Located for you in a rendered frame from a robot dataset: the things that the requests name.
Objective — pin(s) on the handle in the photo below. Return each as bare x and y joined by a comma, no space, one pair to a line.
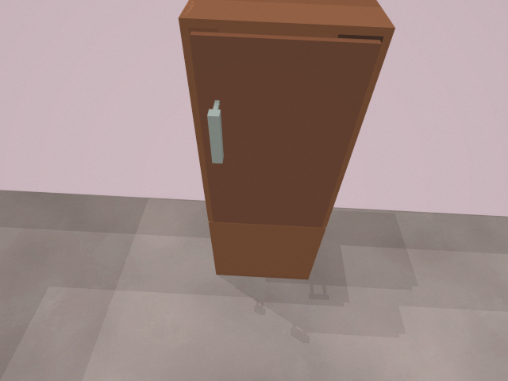
215,132

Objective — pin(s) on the cupboard door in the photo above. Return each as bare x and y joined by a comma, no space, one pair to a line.
289,105

